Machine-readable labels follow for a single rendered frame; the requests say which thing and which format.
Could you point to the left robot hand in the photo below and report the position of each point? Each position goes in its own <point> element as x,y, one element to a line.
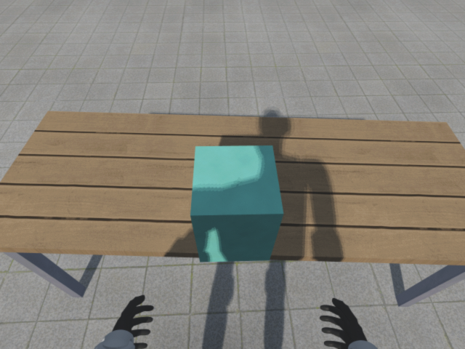
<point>127,320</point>

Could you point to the robot left forearm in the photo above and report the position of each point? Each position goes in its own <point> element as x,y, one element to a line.
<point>118,339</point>

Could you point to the right robot hand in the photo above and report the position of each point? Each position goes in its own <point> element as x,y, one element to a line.
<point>351,332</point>

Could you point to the carton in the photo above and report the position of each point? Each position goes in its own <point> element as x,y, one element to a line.
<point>236,207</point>

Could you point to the table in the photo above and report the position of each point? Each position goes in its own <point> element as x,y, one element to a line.
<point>352,191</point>

